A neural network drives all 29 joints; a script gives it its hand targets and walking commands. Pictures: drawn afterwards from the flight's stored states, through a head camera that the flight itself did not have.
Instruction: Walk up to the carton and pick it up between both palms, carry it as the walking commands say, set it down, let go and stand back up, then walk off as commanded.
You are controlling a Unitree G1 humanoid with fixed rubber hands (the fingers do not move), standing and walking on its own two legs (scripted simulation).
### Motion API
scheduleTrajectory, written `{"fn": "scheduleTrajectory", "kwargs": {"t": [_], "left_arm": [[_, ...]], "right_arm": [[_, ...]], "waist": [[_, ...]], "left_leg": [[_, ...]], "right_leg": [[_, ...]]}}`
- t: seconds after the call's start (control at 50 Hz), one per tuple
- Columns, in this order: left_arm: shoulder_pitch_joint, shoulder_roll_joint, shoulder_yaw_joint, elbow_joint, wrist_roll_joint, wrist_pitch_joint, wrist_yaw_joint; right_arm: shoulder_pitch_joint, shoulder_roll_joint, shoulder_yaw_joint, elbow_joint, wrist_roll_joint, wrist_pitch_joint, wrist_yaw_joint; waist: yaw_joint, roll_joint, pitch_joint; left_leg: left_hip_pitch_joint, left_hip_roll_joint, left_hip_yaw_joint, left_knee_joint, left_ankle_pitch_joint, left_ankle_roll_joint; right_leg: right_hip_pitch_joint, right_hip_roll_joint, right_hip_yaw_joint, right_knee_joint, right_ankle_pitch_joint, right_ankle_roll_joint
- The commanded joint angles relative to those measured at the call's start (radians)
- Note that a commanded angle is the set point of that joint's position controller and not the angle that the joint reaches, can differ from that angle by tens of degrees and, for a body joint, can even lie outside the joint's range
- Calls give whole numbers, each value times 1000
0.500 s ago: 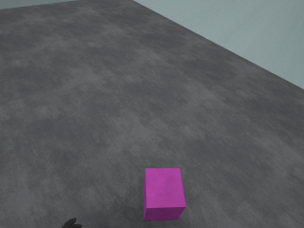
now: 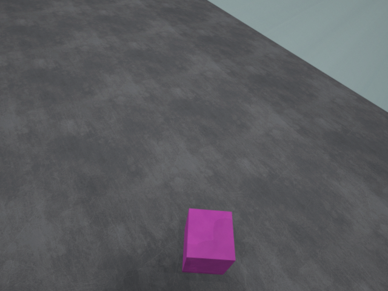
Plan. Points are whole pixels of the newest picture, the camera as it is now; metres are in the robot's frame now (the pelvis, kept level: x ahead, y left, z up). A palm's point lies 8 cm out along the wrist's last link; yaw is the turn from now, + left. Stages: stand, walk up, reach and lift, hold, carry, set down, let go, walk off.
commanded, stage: walk up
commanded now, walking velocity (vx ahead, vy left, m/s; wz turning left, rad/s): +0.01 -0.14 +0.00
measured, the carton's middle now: (206, 242) +0.44 -0.13 -0.66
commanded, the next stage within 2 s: none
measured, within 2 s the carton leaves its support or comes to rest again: neither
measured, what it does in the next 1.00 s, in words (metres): steps to the right: right foot, then left foot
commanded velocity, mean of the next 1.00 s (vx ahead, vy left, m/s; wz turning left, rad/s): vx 0.10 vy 0.00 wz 0.00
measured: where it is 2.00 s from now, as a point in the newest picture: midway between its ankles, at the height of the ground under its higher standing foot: outside the picture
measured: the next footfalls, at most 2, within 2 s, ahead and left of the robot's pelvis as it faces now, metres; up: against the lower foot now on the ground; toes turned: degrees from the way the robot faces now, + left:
right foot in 0.12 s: +0.03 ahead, -0.14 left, +0.00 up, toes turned -7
left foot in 0.76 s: +0.10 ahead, -0.01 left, +0.00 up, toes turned +1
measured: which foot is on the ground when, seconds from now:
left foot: down 0.00-0.14, up 0.16-0.74, down 0.76-0.94, up 0.96-1.00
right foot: up 0.00-0.10, down 0.12-0.70, up 0.72-0.90, down 0.92-1.00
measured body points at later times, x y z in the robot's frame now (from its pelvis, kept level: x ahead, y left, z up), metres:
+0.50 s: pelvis -0.01 -0.14 +0.00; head -0.01 -0.19 +0.45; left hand +0.01 +0.11 -0.12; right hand -0.04 -0.36 -0.18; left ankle -0.04 +0.09 -0.66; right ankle -0.01 -0.14 -0.75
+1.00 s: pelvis +0.00 -0.24 -0.02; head -0.01 -0.27 +0.42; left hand +0.04 -0.01 -0.16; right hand +0.02 -0.49 -0.19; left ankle +0.05 -0.04 -0.73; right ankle +0.01 -0.34 -0.75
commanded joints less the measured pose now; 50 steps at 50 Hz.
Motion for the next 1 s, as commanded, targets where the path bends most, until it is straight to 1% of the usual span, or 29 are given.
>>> {"fn": "scheduleTrajectory", "kwargs": {"t": [0.0,0.04,0.06,0.08,0.1,0.16,0.2,0.28,0.3,0.32,0.36,0.38,0.44,0.52,0.54,0.58,0.6,0.62,0.64,0.66,0.68,0.7,0.74,0.78,0.82,0.86,0.88,0.92,0.98], "left_arm": [[141,18,29,2,-33,-30,5],[178,-5,24,33,-30,-42,11],[186,48,37,34,-21,-37,11],[185,86,38,23,-22,-62,13],[128,98,27,-9,-19,-64,17],[-12,69,17,-34,-30,-93,24],[32,16,-2,-20,-51,-98,37],[137,51,9,7,-42,-99,42],[129,51,18,10,-26,-104,40],[216,73,33,15,-23,-114,28],[261,82,33,28,-27,-106,31],[268,103,31,40,-28,-114,29],[246,41,15,40,-25,-120,30],[181,46,33,3,-43,-119,31],[190,47,23,-4,-39,-125,31],[182,106,55,-24,-56,-111,45],[103,128,69,-34,-70,-91,54],[-61,179,80,-112,-90,-79,61],[-35,147,82,-94,-107,-73,69],[40,65,67,-91,-74,-72,53],[232,-15,54,-33,-40,-56,56],[326,-76,43,-16,-21,-55,39],[254,-62,46,-49,-25,-60,23],[164,-45,49,-83,-33,-21,8],[223,-17,37,-59,-49,-34,8],[289,37,36,28,-41,-61,10],[262,98,45,-17,-15,-73,15],[136,67,22,-64,-24,-78,24],[123,39,12,-30,-23,-94,28]], "right_arm": [[-7,-191,-71,-37,4,19,-27],[-29,-139,-59,-33,19,38,-14],[-9,-141,-59,-32,17,40,-19],[-74,-84,-37,-49,23,39,3],[-82,-82,-33,-55,9,50,5],[61,-55,-35,44,0,66,18],[90,-34,-29,92,16,70,32],[59,-73,-20,85,39,61,30],[35,-66,-31,97,36,58,21],[40,-112,-25,82,39,50,34],[4,-93,-28,92,28,59,39],[-25,-98,-29,91,29,52,48],[-2,-86,-27,106,18,39,51],[120,-97,-44,134,12,23,48],[115,-92,-39,141,17,30,46],[265,-74,-37,158,27,21,30],[402,-88,-50,171,21,22,14],[537,-140,-59,159,27,10,-10],[475,-165,-61,169,33,2,-29],[205,-108,-39,74,22,-10,-35],[-92,-89,-17,5,25,-22,-30],[-210,-68,-25,-51,30,-12,-16],[-183,-195,-42,-62,34,6,8],[-108,-242,-43,-36,7,14,11],[-65,-172,-38,-15,2,41,19],[-15,-75,-26,-1,8,57,17],[36,-49,-7,-12,12,59,22],[82,-14,4,13,1,61,28],[-18,-35,0,24,26,60,38]], "waist": [[43,114,-42],[56,130,-50],[67,24,-5],[99,-89,-64],[58,-92,60],[-37,-87,122],[-23,-62,124],[7,-119,46],[14,-94,-2],[50,-157,-21],[65,-136,33],[70,-169,45],[49,-111,110],[-23,-144,105],[-7,-168,105],[-53,-278,91],[-136,-308,102],[-275,-178,66],[-267,157,16],[-117,406,-14],[94,94,-4],[133,114,10],[150,48,-7],[91,257,112],[110,259,157],[109,-54,162],[73,-187,119],[13,-201,153],[31,-185,155]], "left_leg": [[1,172,-159,-159,-206,65],[-93,83,-79,-109,-247,33],[-168,20,-32,-12,-279,1],[-195,-86,78,204,-310,-10],[-225,-75,99,367,-318,-33],[-160,-6,49,460,-202,-41],[-120,-20,43,419,-135,-32],[-122,-28,62,417,-132,-49],[-140,-26,79,422,-202,-58],[-246,-33,90,544,-155,-35],[-358,-11,99,612,-174,-48],[-364,-5,99,640,-145,-52],[-313,7,116,643,-131,-68],[-134,-29,178,538,-125,-44],[-121,-33,180,530,-130,-59],[-30,-99,334,334,-270,-79],[137,-163,443,129,-369,-80],[245,-105,422,-170,-346,26],[297,25,252,-265,-99,130],[149,252,-158,-134,43,222],[-162,267,-137,-84,-1,169],[-175,293,-186,-108,-20,148],[-205,265,-133,-172,-331,112],[-290,211,-51,-225,-435,104],[-267,146,-7,-132,-430,82],[-188,-7,147,202,-382,61],[-198,-49,136,334,-398,25],[-91,-45,130,436,-325,-8],[-55,-17,96,427,-240,-33]], "right_leg": [[190,-25,142,-254,94,-21],[323,-68,125,-400,101,-37],[337,-129,202,-491,38,-64],[287,-317,381,-571,-116,-82],[135,-369,447,-631,-181,-72],[63,-311,311,-598,-62,6],[108,-255,239,-581,131,87],[257,-239,172,-518,410,100],[326,-252,179,-501,344,53],[393,-258,254,-584,-24,83],[442,-329,334,-623,-168,102],[410,-327,335,-639,-132,138],[341,-279,236,-627,-70,84],[266,-214,144,-645,242,242],[279,-203,125,-622,258,225],[364,-137,-7,-568,985,481],[257,-100,-99,-545,1430,667],[197,25,-164,-129,1711,712],[96,35,-94,460,1080,533],[-73,-34,248,887,-184,214],[124,-127,433,638,-143,-1],[80,-80,365,547,-95,-42],[65,-40,252,394,-49,-65],[115,-26,148,210,-107,-10],[170,-68,137,-80,-84,-22],[156,-140,304,-461,-165,-18],[103,-288,486,-550,-198,-46],[-91,-315,535,-664,-409,-54],[-27,-232,347,-565,60,-34]]}}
